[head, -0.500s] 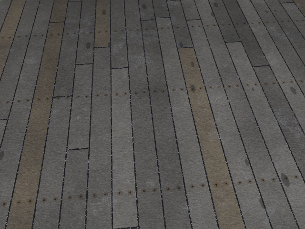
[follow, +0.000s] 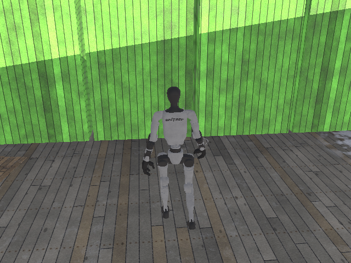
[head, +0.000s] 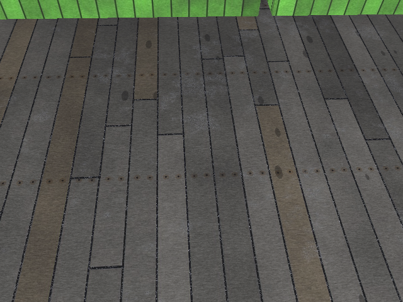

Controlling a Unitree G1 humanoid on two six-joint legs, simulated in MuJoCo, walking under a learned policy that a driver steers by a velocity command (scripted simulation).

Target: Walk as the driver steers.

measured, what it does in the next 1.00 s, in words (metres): walks ahead, turning right: right foot, then left foot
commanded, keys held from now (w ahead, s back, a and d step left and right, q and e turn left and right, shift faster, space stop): w+e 1.00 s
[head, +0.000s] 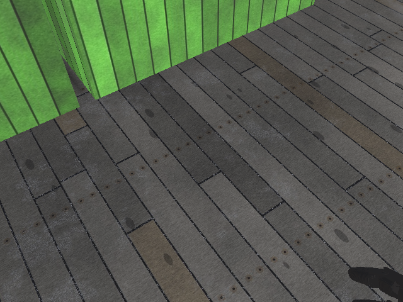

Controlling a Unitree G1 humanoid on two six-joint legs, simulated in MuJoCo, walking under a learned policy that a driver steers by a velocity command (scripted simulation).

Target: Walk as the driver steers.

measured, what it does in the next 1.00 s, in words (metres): walks ahead: right foot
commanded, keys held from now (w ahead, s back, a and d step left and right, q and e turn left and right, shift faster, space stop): w+e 0.44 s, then w+q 0.28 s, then q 0.28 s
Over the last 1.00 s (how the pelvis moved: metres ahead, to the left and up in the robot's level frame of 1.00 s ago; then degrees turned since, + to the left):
0.55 -0.12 0.00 -33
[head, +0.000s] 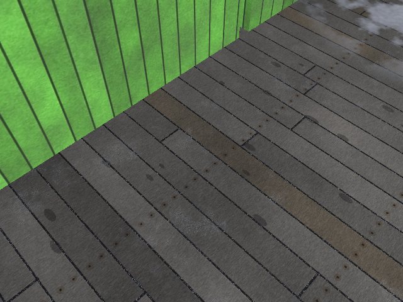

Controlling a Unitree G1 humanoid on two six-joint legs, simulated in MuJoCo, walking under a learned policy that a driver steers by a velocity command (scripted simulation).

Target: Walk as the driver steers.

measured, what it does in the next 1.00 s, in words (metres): walks ahead, turning left: left foot, then right foot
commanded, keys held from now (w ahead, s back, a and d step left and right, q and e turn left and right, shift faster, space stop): q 0.60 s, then w+q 0.40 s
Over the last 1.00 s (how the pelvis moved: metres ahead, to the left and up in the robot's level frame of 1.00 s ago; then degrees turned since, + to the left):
0.49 -0.12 0.00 -8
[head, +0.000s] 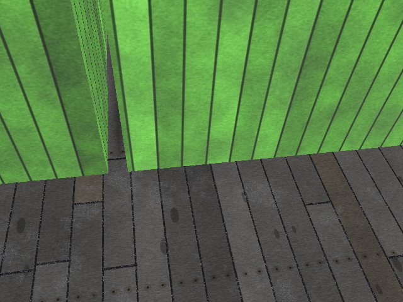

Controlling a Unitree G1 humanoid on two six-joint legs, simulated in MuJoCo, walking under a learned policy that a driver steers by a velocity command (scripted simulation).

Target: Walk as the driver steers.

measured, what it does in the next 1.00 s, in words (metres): walks ahead: right foot, then left foot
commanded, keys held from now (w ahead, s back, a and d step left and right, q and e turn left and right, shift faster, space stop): w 0.72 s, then no key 0.28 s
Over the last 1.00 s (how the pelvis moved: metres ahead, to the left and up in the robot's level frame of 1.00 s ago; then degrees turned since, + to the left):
0.14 0.03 0.01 37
